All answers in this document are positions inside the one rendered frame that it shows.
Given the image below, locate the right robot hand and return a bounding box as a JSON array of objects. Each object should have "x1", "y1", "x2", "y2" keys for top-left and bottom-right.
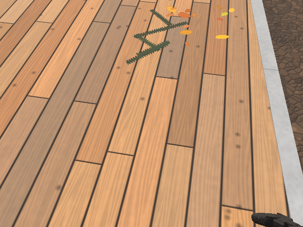
[{"x1": 251, "y1": 213, "x2": 303, "y2": 227}]

